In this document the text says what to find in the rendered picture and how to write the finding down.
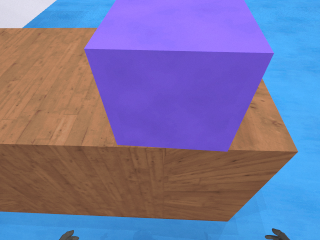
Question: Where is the right robot hand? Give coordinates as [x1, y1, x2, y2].
[265, 228, 290, 240]

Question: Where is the carton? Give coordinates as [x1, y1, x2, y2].
[84, 0, 274, 152]

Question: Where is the pedestal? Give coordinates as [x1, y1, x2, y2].
[0, 27, 298, 222]

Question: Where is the left robot hand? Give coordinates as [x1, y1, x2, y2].
[59, 230, 79, 240]

